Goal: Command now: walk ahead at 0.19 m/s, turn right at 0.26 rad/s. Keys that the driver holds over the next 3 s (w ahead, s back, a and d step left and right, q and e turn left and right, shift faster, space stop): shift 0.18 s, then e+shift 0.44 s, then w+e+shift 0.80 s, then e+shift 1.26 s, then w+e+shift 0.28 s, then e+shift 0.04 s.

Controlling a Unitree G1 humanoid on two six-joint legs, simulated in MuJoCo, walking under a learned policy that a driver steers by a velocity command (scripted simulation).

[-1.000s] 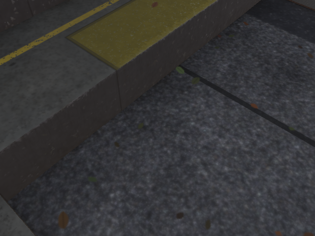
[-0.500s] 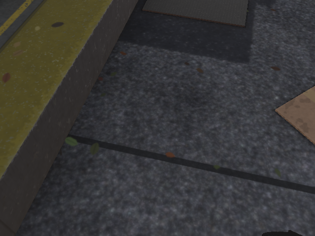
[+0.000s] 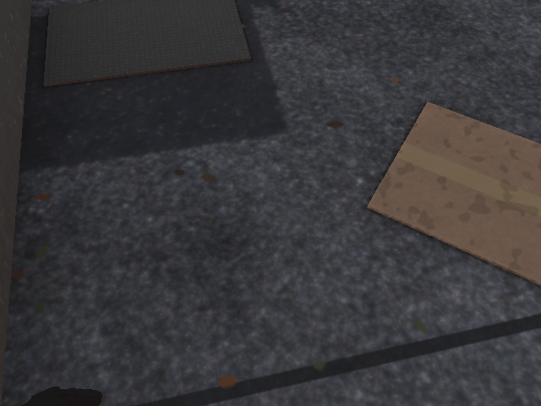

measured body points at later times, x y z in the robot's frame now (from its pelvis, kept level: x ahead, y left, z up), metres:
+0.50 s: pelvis +0.07 +0.01 -0.01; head +0.10 +0.01 +0.44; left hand +0.20 +0.28 -0.13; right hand +0.16 -0.28 -0.11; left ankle +0.09 +0.12 -0.74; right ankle +0.14 -0.10 -0.74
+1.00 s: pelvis +0.12 -0.06 -0.01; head +0.12 -0.08 +0.44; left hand +0.46 +0.00 -0.06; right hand -0.08 -0.29 -0.13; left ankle +0.10 +0.12 -0.74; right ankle +0.09 -0.19 -0.71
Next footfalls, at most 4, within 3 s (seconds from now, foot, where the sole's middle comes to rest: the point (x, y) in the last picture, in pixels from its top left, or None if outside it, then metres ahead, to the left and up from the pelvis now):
0.12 right None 0.18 -0.09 -0.78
0.50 left None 0.13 0.10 -0.78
1.08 right None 0.16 -0.25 -0.78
1.54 left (504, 345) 0.52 -0.60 -0.78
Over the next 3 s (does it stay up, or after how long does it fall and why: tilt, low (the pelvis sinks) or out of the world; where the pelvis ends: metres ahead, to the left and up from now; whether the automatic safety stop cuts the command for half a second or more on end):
stays up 0.31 -0.77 -0.02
